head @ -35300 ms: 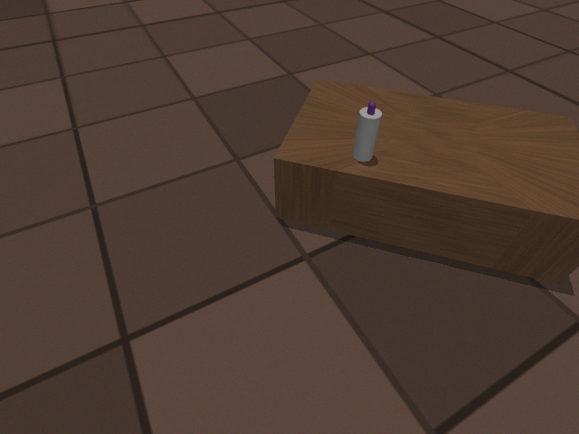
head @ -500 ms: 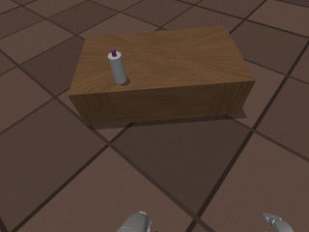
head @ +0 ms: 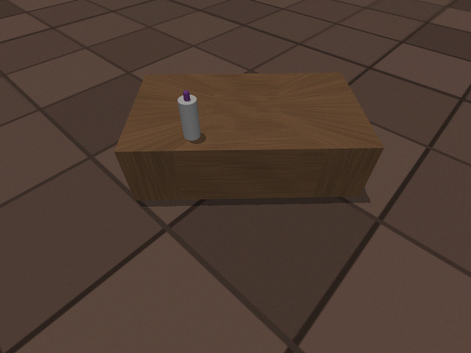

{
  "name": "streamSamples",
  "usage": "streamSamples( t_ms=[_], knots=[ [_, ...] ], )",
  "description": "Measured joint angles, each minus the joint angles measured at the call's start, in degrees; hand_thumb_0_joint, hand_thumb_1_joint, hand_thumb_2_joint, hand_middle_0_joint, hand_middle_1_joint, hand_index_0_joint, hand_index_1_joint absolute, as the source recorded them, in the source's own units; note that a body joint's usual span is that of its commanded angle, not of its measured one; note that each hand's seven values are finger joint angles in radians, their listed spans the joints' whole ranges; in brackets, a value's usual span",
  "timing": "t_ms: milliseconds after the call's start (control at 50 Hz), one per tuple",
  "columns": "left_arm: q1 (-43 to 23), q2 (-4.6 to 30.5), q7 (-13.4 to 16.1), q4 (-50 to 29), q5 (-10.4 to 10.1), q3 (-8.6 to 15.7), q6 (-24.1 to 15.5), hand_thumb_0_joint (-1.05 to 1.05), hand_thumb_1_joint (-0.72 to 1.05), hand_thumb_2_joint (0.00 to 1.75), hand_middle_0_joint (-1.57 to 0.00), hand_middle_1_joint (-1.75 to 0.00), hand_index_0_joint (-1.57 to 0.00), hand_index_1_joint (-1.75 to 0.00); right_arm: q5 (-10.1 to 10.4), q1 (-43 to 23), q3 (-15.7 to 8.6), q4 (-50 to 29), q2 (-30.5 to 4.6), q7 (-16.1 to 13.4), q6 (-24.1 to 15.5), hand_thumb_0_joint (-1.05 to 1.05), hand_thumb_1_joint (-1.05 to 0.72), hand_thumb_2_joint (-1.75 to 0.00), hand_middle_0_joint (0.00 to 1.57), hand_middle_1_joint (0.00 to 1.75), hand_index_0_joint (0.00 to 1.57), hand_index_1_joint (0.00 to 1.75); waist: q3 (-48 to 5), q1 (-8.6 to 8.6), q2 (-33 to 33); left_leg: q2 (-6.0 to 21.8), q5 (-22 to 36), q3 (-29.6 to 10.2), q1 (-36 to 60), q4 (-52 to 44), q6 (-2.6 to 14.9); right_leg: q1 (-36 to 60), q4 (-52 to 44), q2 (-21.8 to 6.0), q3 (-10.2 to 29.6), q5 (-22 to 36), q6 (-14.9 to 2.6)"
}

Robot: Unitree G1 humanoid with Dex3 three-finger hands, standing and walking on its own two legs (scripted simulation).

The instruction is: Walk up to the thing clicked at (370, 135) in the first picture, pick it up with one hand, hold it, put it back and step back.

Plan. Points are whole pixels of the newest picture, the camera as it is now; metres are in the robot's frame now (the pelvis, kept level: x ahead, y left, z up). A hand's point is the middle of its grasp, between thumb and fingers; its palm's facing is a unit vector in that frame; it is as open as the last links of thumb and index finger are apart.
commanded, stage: step back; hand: left
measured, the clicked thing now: (189, 114) +1.12 +0.23 -0.28
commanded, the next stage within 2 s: stand in 0.56 s
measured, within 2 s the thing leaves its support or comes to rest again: neither
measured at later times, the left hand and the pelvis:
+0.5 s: hand out of the picture +0.15 +0.28 -0.14, palm faces -0.03 -0.93 -0.37, open 7.4 cm; pelvis +0.03 +0.02 +0.01, yaw -2 degrees
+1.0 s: hand out of the picture +0.11 +0.26 -0.14, palm faces -0.05 -0.94 -0.34, open 7.4 cm; pelvis +0.02 +0.02 +0.02, yaw -1 degrees
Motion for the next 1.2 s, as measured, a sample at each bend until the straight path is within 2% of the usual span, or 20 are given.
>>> streamSamples(
  t_ms=[40,80,100,140,160,200,260,460,560,700,960,1200],
  knots=[
    [-0.46,-0.81,0.07,-0.27,0.00,-0.32,-0.31,0.01,0.90,0.90,-0.20,-0.30,-0.20,-0.30,0.13,-0.41,-0.18,0.03,-0.44,-0.02,-0.33,0.01,-0.91,-0.90,0.21,0.30,0.21,0.30,0.20,0.43,-0.16,-0.76,-1.54,0.79,-1.44,2.19,0.47,0.08,-0.18,-0.74,0.14,-0.19,0.01],
    [-0.99,-1.33,0.08,-0.45,0.05,-0.67,-0.43,0.01,0.90,0.90,-0.20,-0.30,-0.20,-0.30,0.20,-0.73,-0.40,0.19,-0.94,0.00,-0.87,0.01,-0.91,-0.90,0.21,0.30,0.21,0.30,0.32,0.64,-0.19,-0.65,-0.40,1.98,-1.57,-0.11,0.84,0.06,-0.16,-1.42,0.17,-0.36,0.56],
    [-1.22,-1.41,0.04,-0.52,0.00,-0.88,-0.34,0.01,0.90,0.90,-0.20,-0.30,-0.20,-0.30,0.19,-0.87,-0.50,0.32,-1.14,0.02,-1.16,0.01,-0.91,-0.90,0.21,0.30,0.21,0.30,0.30,0.65,-0.23,-0.54,1.28,2.43,-0.93,-3.09,0.98,-0.11,0.21,-1.69,0.19,-0.65,0.93],
    [-1.73,-1.22,0.06,-0.47,-0.21,-1.28,0.07,0.01,0.90,0.90,-0.20,-0.30,-0.20,-0.30,-0.06,-1.42,-0.72,0.78,-1.09,-0.15,-1.64,0.01,-0.91,-0.90,0.21,0.30,0.21,0.30,0.50,0.56,-0.86,-0.95,9.57,3.11,0.45,-7.65,0.80,-0.53,1.62,-2.39,0.65,-1.58,1.68],
    [-1.90,-1.01,0.11,-0.25,-0.51,-1.43,0.38,0.01,0.90,0.90,-0.20,-0.30,-0.20,-0.30,-0.22,-1.72,-0.68,1.09,-0.73,-0.29,-1.83,0.01,-0.91,-0.90,0.21,0.30,0.21,0.30,0.40,0.62,-1.58,-1.34,10.52,3.73,0.80,-8.15,0.76,-0.72,2.08,-2.78,1.29,-1.91,1.83],
    [-2.23,-0.68,0.18,0.47,-1.01,-1.61,0.84,0.01,0.90,0.90,-0.20,-0.30,-0.20,-0.30,-0.19,-2.17,-0.30,1.54,-0.08,-0.17,-1.96,0.01,-0.91,-0.90,0.21,0.30,0.21,0.30,-0.09,0.49,-2.00,-1.13,9.61,4.27,1.16,-8.30,0.88,-0.59,2.15,-2.34,2.07,-4.05,1.43],
    [-2.95,-0.02,0.38,1.51,-1.25,-1.66,0.45,0.01,0.90,0.90,-0.20,-0.30,-0.20,-0.30,0.02,-3.16,0.37,2.36,0.96,-0.04,-1.91,0.01,-0.91,-0.90,0.21,0.30,0.21,0.30,0.00,0.35,-2.12,-0.19,8.73,4.48,2.35,-8.77,0.58,1.46,-1.12,-1.58,2.06,-0.39,1.78],
    [-6.84,0.13,1.20,2.23,-1.38,-1.88,-0.21,0.01,0.90,0.90,-0.20,-0.30,-0.20,-0.30,1.09,-7.29,0.65,3.46,1.56,-0.53,-1.43,0.01,-0.91,-0.90,0.21,0.30,0.21,0.30,0.36,-0.18,-1.11,0.23,8.75,4.94,4.18,-10.64,0.54,3.40,-3.54,-1.18,2.46,-0.66,2.07],
    [-8.31,0.02,1.18,2.57,-1.27,-2.09,-0.04,0.01,0.90,0.90,-0.20,-0.30,-0.20,-0.30,0.84,-8.57,0.60,4.34,1.54,-0.42,-1.38,0.01,-0.91,-0.90,0.21,0.30,0.21,0.30,0.34,-0.30,-1.15,-0.05,9.71,5.51,5.14,-12.69,0.75,3.94,-5.05,-1.44,3.01,0.19,2.34],
    [-9.59,-0.84,0.99,5.21,-1.93,-2.95,0.24,0.01,0.90,0.90,-0.20,-0.30,-0.20,-0.30,1.62,-8.72,1.35,6.29,1.60,-0.14,-1.86,0.01,-0.91,-0.90,0.21,0.30,0.21,0.30,0.77,-1.06,-1.43,-0.52,13.20,5.32,8.44,-19.07,0.72,7.20,-11.02,-1.90,2.76,3.30,2.62],
    [-8.51,-1.56,0.65,8.37,-1.51,-3.29,0.46,0.01,0.90,0.90,-0.20,-0.30,-0.20,-0.30,1.56,-7.50,1.72,8.65,1.40,-0.09,-1.66,0.01,-0.91,-0.90,0.21,0.30,0.21,0.30,0.28,-1.32,-1.44,-0.44,16.66,4.73,10.03,-23.85,0.33,8.86,-15.48,-1.81,2.14,6.39,2.35],
    [-6.17,-1.07,0.62,9.44,-1.47,-3.23,0.32,0.01,0.90,0.90,-0.20,-0.30,-0.20,-0.30,1.41,-6.01,1.88,9.42,1.10,0.17,-1.57,0.01,-0.91,-0.90,0.21,0.30,0.21,0.30,-0.07,-1.03,-0.73,0.01,17.15,4.16,9.10,-24.01,-0.13,8.19,-15.85,-1.37,1.56,6.83,1.87]
  ],
)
